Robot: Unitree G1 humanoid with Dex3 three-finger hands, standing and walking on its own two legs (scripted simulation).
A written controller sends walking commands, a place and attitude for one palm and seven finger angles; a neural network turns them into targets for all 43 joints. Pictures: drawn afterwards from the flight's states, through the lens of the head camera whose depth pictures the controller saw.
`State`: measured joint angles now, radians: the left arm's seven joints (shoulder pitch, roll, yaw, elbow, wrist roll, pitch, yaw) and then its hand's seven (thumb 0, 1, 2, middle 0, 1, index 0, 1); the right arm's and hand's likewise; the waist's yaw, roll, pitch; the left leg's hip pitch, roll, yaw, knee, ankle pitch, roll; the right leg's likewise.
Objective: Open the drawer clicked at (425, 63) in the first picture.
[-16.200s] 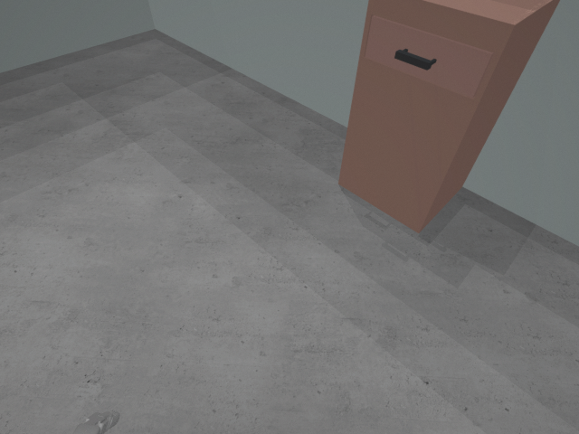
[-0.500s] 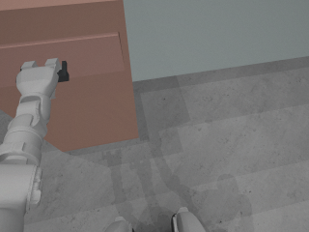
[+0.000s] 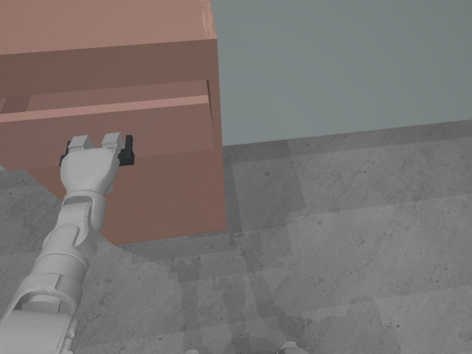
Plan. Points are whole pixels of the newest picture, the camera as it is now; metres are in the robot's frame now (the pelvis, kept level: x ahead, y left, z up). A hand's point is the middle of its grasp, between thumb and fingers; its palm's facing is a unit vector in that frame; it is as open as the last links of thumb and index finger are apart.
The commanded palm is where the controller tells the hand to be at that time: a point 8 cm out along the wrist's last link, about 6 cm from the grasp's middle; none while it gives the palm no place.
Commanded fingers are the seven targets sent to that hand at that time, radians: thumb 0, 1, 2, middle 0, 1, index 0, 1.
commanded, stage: pull the drawer open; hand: left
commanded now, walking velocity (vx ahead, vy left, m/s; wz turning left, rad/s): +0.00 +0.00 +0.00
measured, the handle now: (99, 151) +0.47 +0.27 +0.01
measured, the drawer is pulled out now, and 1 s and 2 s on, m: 0.06 0.18 0.30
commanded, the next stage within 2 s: none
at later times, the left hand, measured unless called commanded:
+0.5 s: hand (101, 219) +0.34 +0.24 -0.01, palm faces -0.02 -0.04 -1.00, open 6.0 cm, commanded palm +0.31 +0.24 +0.04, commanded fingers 0.00 0.90 0.90 -0.40 -1.35 -0.40 -1.35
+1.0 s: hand (99, 246) +0.29 +0.23 -0.01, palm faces -0.01 -0.03 -1.00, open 5.9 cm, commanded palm +0.25 +0.23 +0.04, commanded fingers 0.00 0.90 0.90 -0.40 -1.35 -0.40 -1.35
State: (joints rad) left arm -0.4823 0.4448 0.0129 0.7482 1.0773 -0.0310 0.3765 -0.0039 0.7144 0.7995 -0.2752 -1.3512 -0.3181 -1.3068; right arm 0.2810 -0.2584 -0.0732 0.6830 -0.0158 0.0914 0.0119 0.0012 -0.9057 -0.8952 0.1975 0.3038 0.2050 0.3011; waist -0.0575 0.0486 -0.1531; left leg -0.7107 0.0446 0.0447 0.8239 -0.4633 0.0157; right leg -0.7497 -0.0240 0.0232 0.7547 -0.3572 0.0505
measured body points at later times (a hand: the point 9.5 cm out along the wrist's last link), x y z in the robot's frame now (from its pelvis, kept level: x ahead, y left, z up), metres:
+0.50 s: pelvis -0.01 -0.01 +0.01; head +0.06 -0.02 +0.45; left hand +0.34 +0.24 +0.05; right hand +0.09 -0.28 -0.12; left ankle -0.05 +0.10 -0.70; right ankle -0.01 -0.16 -0.70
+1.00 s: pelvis -0.02 -0.03 +0.01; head +0.03 -0.04 +0.45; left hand +0.29 +0.23 +0.05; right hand +0.11 -0.28 -0.12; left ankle -0.05 +0.10 -0.70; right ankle -0.01 -0.16 -0.70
